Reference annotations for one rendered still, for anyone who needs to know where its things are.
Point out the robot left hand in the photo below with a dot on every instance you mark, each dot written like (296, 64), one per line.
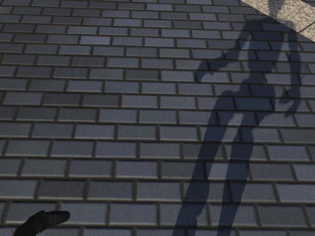
(40, 221)

